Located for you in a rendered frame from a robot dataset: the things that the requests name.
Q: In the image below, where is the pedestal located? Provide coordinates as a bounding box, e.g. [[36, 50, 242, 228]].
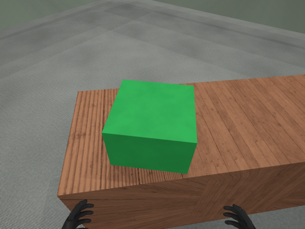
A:
[[57, 74, 305, 229]]

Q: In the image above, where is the robot right hand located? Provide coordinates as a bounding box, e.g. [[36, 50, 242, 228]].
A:
[[223, 204, 256, 229]]

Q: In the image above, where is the carton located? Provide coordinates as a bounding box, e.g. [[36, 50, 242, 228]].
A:
[[102, 80, 197, 174]]

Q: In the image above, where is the robot left hand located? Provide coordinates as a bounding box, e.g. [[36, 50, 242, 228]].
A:
[[61, 199, 94, 229]]

